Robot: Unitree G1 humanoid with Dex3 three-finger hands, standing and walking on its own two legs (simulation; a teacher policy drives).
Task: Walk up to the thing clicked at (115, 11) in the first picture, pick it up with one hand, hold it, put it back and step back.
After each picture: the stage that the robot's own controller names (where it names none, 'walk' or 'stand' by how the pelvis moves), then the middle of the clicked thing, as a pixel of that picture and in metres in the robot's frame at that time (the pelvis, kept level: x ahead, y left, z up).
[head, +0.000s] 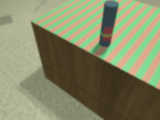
stand; (107, 25) +0.76 -0.12 +0.01
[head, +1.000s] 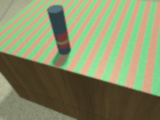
walk; (60, 32) +0.66 +0.15 +0.03
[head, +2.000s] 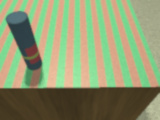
stand; (27, 44) +0.51 +0.23 +0.05
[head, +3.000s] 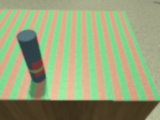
stand; (33, 59) +0.50 +0.22 +0.01
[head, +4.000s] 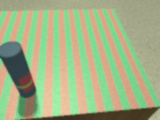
stand; (20, 73) +0.40 +0.24 +0.02
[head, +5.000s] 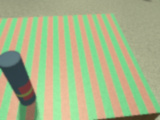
stand; (20, 81) +0.38 +0.24 +0.01
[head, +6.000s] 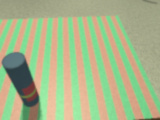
stand; (23, 82) +0.38 +0.23 +0.00
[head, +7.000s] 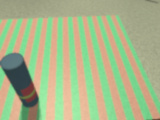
stand; (22, 83) +0.37 +0.24 +0.00
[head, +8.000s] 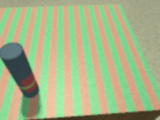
rise first; (22, 74) +0.39 +0.23 +0.01
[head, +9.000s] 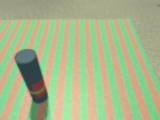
rise first; (33, 79) +0.39 +0.22 +0.01
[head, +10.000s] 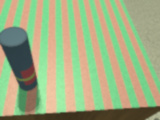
go down; (22, 64) +0.40 +0.19 +0.04
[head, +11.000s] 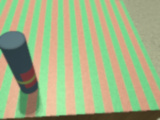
go down; (22, 67) +0.40 +0.20 +0.05
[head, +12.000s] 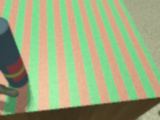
close in; (8, 58) +0.40 +0.21 +0.08
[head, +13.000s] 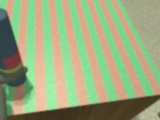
lift; (6, 53) +0.42 +0.21 +0.09
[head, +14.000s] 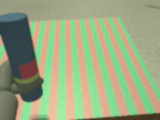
lift; (23, 61) +0.34 +0.17 +0.19
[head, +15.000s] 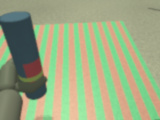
hold; (27, 60) +0.34 +0.17 +0.19
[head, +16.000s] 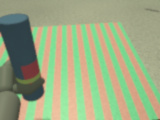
hold; (25, 62) +0.33 +0.17 +0.19
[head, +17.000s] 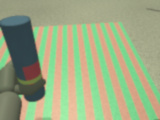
hold; (26, 63) +0.34 +0.17 +0.18
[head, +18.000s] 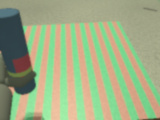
crouch; (16, 56) +0.36 +0.20 +0.19
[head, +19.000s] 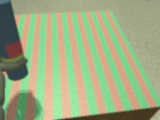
lower; (9, 43) +0.44 +0.22 +0.16
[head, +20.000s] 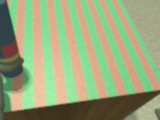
lower; (3, 42) +0.45 +0.21 +0.10
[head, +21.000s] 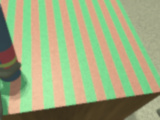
lower; (0, 47) +0.44 +0.22 +0.09
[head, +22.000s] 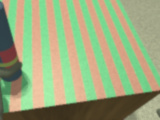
lower; (2, 46) +0.44 +0.22 +0.09
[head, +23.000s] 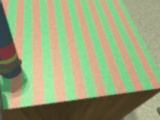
lower; (0, 43) +0.44 +0.22 +0.10
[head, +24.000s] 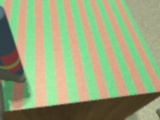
open; (3, 49) +0.42 +0.21 +0.09
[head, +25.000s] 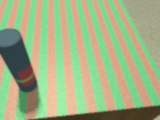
sink last; (19, 65) +0.40 +0.21 +0.06
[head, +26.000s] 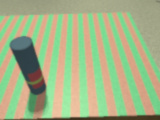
stand; (30, 68) +0.42 +0.22 +0.05
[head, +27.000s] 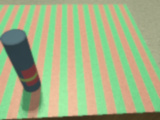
stand; (24, 65) +0.41 +0.22 +0.07
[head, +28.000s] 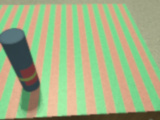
stand; (23, 64) +0.41 +0.22 +0.07
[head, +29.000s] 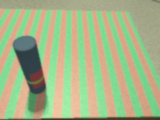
stand; (32, 68) +0.41 +0.21 +0.03
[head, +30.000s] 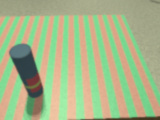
stand; (29, 74) +0.42 +0.22 +0.01
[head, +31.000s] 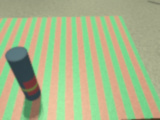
stand; (26, 76) +0.41 +0.23 +0.00
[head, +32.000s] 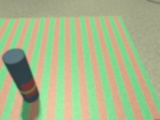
stand; (23, 78) +0.39 +0.24 +0.00
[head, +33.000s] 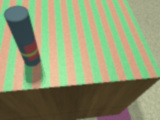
walk; (25, 40) +0.49 +0.21 +0.02
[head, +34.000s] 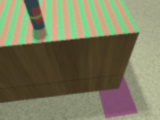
walk; (33, 7) +0.78 +0.30 +0.03
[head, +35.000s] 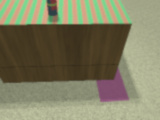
walk; out of the picture +1.06 +0.22 +0.02
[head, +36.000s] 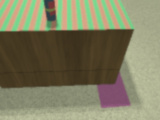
stand; (49, 1) +0.99 +0.23 +0.01
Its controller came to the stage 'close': yes
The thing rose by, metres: 0.19
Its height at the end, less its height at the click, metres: +0.00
